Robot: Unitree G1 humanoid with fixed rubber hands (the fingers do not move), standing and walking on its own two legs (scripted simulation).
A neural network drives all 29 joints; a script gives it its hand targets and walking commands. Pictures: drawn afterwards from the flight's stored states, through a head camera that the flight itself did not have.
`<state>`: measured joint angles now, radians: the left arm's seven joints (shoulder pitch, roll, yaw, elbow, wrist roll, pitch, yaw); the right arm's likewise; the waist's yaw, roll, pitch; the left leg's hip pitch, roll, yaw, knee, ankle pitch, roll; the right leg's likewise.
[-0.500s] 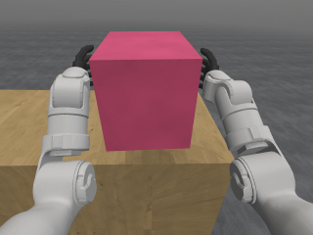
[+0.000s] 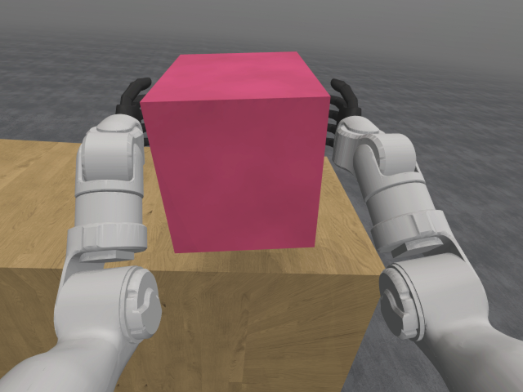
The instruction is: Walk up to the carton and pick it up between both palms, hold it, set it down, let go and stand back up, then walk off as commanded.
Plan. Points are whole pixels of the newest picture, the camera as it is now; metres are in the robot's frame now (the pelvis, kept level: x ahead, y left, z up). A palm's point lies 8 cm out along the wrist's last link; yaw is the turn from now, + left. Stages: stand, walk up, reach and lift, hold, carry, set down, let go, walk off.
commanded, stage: hold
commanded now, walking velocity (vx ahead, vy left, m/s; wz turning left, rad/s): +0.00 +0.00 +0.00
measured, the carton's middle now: (241, 142) +0.43 +0.03 +0.27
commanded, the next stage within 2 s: none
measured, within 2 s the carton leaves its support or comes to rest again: neither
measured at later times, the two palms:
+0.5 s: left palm (156, 116) +0.38 +0.16 +0.32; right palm (362, 138) +0.37 -0.14 +0.31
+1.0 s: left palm (155, 102) +0.36 +0.15 +0.35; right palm (370, 139) +0.35 -0.15 +0.31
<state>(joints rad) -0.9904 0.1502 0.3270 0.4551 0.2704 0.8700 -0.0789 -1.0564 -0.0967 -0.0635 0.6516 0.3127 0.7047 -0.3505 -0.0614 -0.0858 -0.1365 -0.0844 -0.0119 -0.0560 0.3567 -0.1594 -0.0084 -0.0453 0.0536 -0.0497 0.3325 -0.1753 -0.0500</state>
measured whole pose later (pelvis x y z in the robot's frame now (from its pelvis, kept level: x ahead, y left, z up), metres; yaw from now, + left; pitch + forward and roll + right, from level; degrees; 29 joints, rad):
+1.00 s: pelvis -0.01 +0.00 +0.00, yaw +0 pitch -7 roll +0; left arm -1.09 0.14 0.32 0.56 0.28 0.88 -0.03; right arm -1.09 -0.14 -0.06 0.77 0.30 0.66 -0.28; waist -0.06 0.02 -0.14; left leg -0.08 -0.01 -0.06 0.36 -0.15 -0.01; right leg -0.05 0.05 -0.05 0.33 -0.17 -0.05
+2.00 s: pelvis +0.00 -0.01 +0.00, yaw +0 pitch -6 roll +0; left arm -1.06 0.14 0.41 0.60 0.26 0.80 -0.07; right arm -1.09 -0.11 -0.05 0.71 0.30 0.68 -0.36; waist -0.07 -0.03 -0.15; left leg -0.09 -0.01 -0.07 0.36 -0.16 0.01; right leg -0.05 0.07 -0.05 0.33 -0.18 -0.05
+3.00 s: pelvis +0.01 +0.00 +0.00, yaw +0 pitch -6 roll +0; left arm -0.95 0.14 0.31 0.43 0.22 0.87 -0.04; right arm -1.10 -0.12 -0.05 0.71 0.31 0.70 -0.33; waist -0.07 -0.05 -0.16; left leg -0.09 -0.02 -0.07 0.36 -0.17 -0.01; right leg -0.05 0.05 -0.05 0.33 -0.18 -0.05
